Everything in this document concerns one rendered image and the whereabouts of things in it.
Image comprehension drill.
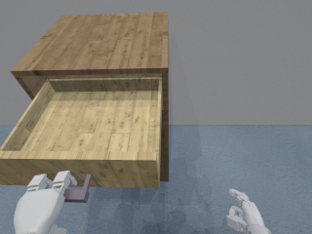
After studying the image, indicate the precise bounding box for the right robot hand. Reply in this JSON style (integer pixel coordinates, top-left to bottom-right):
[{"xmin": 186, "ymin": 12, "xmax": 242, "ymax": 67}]
[{"xmin": 226, "ymin": 188, "xmax": 265, "ymax": 234}]

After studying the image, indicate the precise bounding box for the drawer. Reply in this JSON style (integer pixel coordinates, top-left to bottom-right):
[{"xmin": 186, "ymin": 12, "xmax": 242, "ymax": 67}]
[{"xmin": 0, "ymin": 77, "xmax": 163, "ymax": 188}]

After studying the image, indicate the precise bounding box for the handle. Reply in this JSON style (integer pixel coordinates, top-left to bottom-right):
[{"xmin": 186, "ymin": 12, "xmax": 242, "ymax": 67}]
[{"xmin": 41, "ymin": 174, "xmax": 92, "ymax": 203}]

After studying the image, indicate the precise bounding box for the right robot forearm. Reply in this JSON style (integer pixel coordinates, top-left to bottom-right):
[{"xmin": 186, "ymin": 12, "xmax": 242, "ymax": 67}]
[{"xmin": 247, "ymin": 224, "xmax": 271, "ymax": 234}]

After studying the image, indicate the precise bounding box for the left robot hand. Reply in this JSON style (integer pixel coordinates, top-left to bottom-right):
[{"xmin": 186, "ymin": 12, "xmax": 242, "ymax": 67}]
[{"xmin": 14, "ymin": 171, "xmax": 77, "ymax": 234}]

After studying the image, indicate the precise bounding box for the cabinet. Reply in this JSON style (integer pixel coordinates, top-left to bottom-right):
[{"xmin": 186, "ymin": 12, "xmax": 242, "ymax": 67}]
[{"xmin": 11, "ymin": 12, "xmax": 169, "ymax": 181}]

